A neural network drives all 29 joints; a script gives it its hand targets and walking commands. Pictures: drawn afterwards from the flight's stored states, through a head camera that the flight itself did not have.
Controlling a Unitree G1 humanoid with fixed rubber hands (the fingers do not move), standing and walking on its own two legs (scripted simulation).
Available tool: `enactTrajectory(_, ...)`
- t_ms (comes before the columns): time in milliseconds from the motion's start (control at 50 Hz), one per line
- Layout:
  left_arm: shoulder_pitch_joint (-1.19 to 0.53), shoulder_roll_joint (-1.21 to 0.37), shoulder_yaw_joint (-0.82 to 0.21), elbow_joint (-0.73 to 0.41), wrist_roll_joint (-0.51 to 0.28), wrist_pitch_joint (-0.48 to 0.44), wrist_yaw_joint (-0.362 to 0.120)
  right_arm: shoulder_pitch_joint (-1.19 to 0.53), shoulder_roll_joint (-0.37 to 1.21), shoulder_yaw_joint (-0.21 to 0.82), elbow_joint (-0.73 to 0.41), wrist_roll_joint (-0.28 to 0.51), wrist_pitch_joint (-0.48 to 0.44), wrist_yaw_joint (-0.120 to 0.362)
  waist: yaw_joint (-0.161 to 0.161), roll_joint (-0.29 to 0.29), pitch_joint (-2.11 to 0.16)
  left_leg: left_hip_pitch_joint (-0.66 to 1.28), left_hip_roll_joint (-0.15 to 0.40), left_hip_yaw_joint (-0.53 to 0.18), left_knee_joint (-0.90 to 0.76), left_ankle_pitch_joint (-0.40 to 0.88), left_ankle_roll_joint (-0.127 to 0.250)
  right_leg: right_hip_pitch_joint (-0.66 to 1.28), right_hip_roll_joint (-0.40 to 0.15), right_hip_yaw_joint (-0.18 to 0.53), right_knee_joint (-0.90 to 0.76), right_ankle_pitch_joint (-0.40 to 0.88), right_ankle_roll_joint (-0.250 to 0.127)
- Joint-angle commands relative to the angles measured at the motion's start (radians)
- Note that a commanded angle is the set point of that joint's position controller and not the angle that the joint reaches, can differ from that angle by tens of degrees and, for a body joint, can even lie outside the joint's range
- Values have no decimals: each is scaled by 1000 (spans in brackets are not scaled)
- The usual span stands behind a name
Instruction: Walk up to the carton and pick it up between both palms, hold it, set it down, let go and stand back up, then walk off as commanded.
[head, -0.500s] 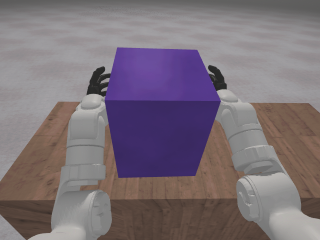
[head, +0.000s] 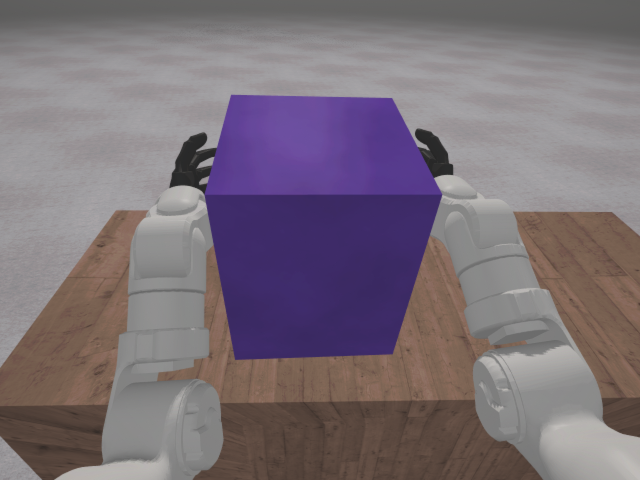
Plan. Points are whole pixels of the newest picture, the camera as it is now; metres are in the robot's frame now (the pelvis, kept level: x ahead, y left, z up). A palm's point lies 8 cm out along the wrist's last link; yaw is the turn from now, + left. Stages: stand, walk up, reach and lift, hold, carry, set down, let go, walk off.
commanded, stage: hold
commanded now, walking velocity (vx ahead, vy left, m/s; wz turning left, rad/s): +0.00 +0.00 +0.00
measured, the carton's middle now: (314, 228) +0.37 +0.01 +0.20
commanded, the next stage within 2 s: none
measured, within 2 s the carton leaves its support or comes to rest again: neither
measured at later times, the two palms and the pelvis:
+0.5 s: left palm (188, 197) +0.37 +0.15 +0.25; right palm (436, 186) +0.38 -0.14 +0.25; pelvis +0.00 +0.00 +0.00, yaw +0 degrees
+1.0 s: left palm (187, 195) +0.37 +0.15 +0.25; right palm (436, 183) +0.38 -0.14 +0.26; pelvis +0.00 +0.00 +0.00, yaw +0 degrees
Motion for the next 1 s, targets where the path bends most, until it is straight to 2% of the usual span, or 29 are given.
enactTrajectory(0,-979,-636,-486,-172,-157,-50,-173,-994,704,348,-344,253,-46,97,-39,67,-445,281,-80,-40,-47,112,-17,254,75,15,-118,169,47)
enactTrajectory(20,-929,-643,-478,-118,-150,-44,-177,-975,676,318,-321,226,-45,90,-56,68,-413,275,-79,-35,-40,108,-26,250,78,16,-117,180,43)
enactTrajectory(60,-930,-621,-450,-85,-132,-45,-178,-986,696,324,-300,226,-46,91,-25,50,-362,230,-81,-34,-59,72,-10,269,72,13,-121,146,48)
enactTrajectory(80,-943,-624,-461,-90,-130,-44,-181,-973,673,305,-270,225,-38,93,-58,89,-345,226,-85,-33,-64,44,-17,251,71,9,-123,125,39)
enactTrajectory(120,-989,-650,-503,-175,-173,-58,-178,-1001,718,359,-353,250,-50,98,-38,73,-457,261,-77,-40,-41,114,-20,271,76,16,-105,170,44)
enactTrajectory(160,-959,-662,-494,-159,-169,-56,-170,-1020,719,357,-388,269,-51,92,-40,61,-476,265,-82,-45,-21,158,-11,283,78,26,-103,217,48)
enactTrajectory(220,-930,-622,-439,-120,-140,-43,-173,-992,693,349,-329,255,-33,90,-21,57,-393,262,-84,-32,-36,135,-11,268,72,24,-117,205,55)
enactTrajectory(300,-957,-636,-488,-149,-148,-48,-183,-934,659,299,-279,244,-33,90,-68,108,-416,274,-75,-46,-47,114,-34,270,73,14,-108,162,36)
enactTrajectory(360,-941,-640,-465,-110,-142,-43,-180,-1001,683,310,-320,233,-38,94,-37,71,-400,246,-71,-49,-54,111,-24,272,81,9,-110,146,31)
enactTrajectory(380,-986,-642,-468,-111,-147,-49,-181,-993,685,306,-294,246,-39,95,-54,100,-375,225,-81,-43,-55,82,-21,258,63,20,-115,137,40)
enactTrajectory(420,-936,-642,-455,-78,-139,-40,-183,-1013,668,317,-295,242,-37,95,-53,70,-380,251,-77,-44,-47,114,-21,252,75,19,-118,147,41)
enactTrajectory(460,-995,-646,-488,-116,-166,-61,-182,-997,680,300,-300,238,-39,96,-56,85,-402,241,-70,-58,-55,74,-24,250,76,15,-116,113,37)
enactTrajectory(480,-1018,-653,-517,-217,-181,-67,-175,-977,735,350,-364,263,-44,98,-41,83,-491,273,-72,-51,-37,170,-22,288,77,18,-93,227,39)
enactTrajectory(500,-1029,-672,-543,-215,-190,-66,-165,-993,712,336,-348,266,-40,94,-55,126,-488,289,-73,-58,-26,195,-38,262,79,15,-93,225,39)
enactTrajectory(540,-967,-658,-514,-143,-173,-49,-161,-989,678,329,-330,257,-32,91,-44,95,-431,290,-70,-52,-32,153,-37,242,81,13,-112,176,34)
enactTrajectory(580,-945,-609,-430,-90,-127,-44,-172,-940,680,309,-212,234,-16,95,-35,62,-323,236,-79,-42,-53,62,-14,244,66,19,-124,117,46)
enactTrajectory(600,-983,-634,-459,-107,-148,-47,-177,-990,699,309,-280,235,-34,97,-41,65,-371,224,-82,-37,-58,39,-14,236,67,23,-120,90,44)
enactTrajectory(620,-923,-616,-427,-58,-127,-43,-183,-961,707,309,-233,225,-29,94,-26,54,-322,218,-79,-39,-67,36,-7,241,66,13,-119,95,44)
enactTrajectory(640,-952,-639,-457,-72,-139,-46,-182,-983,672,290,-241,230,-30,98,-55,94,-337,229,-76,-43,-64,34,-18,221,64,18,-120,88,38)
enactTrajectory(680,-980,-659,-484,-119,-174,-58,-176,-1022,709,325,-322,251,-40,95,-48,66,-431,250,-77,-48,-40,116,-18,249,79,22,-107,163,37)
enactTrajectory(700,-1009,-645,-480,-129,-170,-60,-174,-1001,694,313,-281,249,-37,94,-46,90,-415,255,-73,-50,-42,127,-21,252,74,22,-107,167,40)
enactTrajectory(720,-997,-673,-515,-121,-188,-57,-176,-1044,695,322,-363,258,-48,94,-60,105,-444,254,-80,-53,-33,136,-25,249,78,17,-109,183,34)
enactTrajectory(800,-1001,-665,-505,-147,-182,-61,-161,-1020,711,339,-337,266,-38,95,-47,86,-445,277,-75,-55,-34,141,-23,232,78,9,-112,166,42)
enactTrajectory(820,-972,-689,-538,-157,-200,-55,-165,-1004,669,320,-357,267,-41,97,-77,104,-476,285,-70,-67,-22,145,-35,228,82,17,-104,168,33)
enactTrajectory(860,-956,-640,-468,-88,-162,-46,-168,-986,671,317,-282,265,-26,87,-56,86,-381,266,-72,-57,-34,145,-22,247,75,16,-113,176,39)
enactTrajectory(880,-970,-621,-459,-132,-148,-48,-174,-973,684,326,-293,259,-25,91,-37,86,-397,272,-69,-53,-40,148,-24,248,73,14,-112,193,44)
enactTrajectory(900,-977,-621,-461,-135,-148,-44,-174,-949,664,308,-249,257,-17,90,-50,81,-383,277,-66,-57,-40,157,-29,239,78,14,-108,176,41)
enactTrajectory(940,-935,-602,-408,-75,-118,-38,-182,-946,669,309,-230,256,-19,90,-24,67,-344,253,-75,-42,-57,82,-8,246,63,21,-120,120,44)
enactTrajectory(980,-921,-644,-461,-150,-137,-42,-182,-941,685,336,-274,265,-23,88,-46,81,-401,279,-78,-45,-39,163,-19,272,73,20,-96,219,51)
